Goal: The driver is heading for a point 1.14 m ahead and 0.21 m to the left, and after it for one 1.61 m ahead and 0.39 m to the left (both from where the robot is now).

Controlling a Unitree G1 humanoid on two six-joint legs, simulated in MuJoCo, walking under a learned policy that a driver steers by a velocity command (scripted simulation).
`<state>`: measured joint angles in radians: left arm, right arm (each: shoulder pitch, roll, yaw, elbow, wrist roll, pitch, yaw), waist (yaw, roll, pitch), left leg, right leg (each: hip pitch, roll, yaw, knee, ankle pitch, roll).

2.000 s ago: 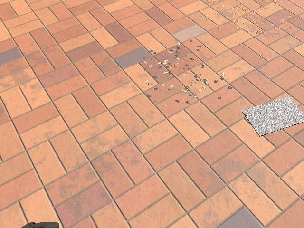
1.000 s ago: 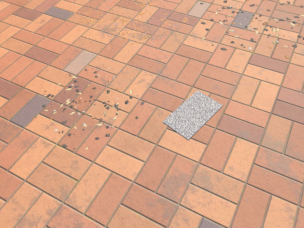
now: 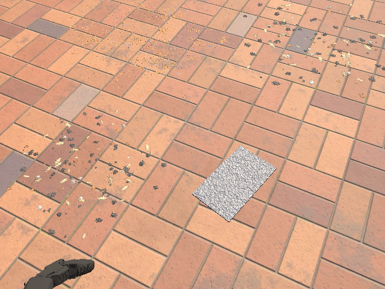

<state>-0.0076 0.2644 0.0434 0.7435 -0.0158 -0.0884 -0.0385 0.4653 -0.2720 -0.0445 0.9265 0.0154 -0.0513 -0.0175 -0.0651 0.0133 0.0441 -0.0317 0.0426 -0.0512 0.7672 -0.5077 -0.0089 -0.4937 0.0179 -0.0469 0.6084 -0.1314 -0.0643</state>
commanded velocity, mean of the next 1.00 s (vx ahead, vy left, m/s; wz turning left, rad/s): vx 0.49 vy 0.00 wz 0.00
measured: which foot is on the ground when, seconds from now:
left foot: up 0.00-0.48, down 0.50-1.00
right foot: down 0.00-0.50, up 0.52-1.00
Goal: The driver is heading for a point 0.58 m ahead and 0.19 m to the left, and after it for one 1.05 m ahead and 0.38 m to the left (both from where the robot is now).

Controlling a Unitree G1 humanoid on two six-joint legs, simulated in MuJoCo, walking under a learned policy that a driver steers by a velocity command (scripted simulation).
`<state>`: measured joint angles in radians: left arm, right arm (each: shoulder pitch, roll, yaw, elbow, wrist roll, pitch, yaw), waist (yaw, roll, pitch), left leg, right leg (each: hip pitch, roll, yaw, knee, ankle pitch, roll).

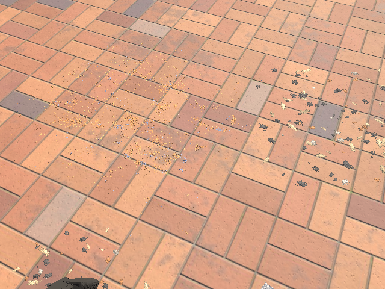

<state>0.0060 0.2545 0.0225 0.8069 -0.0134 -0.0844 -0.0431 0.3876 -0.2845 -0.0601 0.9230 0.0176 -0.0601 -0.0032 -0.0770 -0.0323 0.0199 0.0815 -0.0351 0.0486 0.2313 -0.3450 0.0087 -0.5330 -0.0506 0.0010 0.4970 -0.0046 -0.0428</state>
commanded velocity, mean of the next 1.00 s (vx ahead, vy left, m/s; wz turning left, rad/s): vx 0.50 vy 0.00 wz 0.40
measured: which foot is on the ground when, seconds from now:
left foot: down 0.00-0.04, up 0.06-0.56, down 0.58-1.00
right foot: up 0.00-0.02, down 0.04-0.60, up 0.62-1.00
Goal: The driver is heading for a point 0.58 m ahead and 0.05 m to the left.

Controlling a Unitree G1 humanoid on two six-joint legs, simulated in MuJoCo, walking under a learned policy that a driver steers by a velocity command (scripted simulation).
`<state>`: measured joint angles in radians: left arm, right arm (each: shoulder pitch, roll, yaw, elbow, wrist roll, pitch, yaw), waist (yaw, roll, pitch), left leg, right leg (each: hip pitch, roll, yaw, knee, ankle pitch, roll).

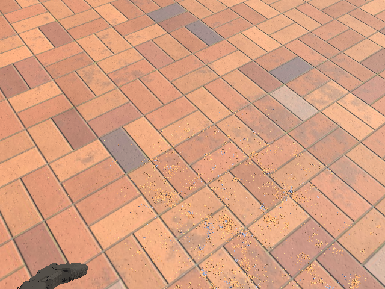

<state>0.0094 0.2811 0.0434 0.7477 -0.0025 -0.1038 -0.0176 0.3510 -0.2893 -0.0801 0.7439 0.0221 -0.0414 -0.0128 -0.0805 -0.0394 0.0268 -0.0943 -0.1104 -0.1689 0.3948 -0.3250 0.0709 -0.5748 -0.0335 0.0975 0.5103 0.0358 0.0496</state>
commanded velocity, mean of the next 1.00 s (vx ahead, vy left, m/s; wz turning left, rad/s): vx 0.41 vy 0.00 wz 0.48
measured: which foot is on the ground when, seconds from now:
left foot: down 0.00-0.06, up 0.08-0.58, down 0.60-1.00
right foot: up 0.00-0.04, down 0.06-0.58, up 0.60-1.00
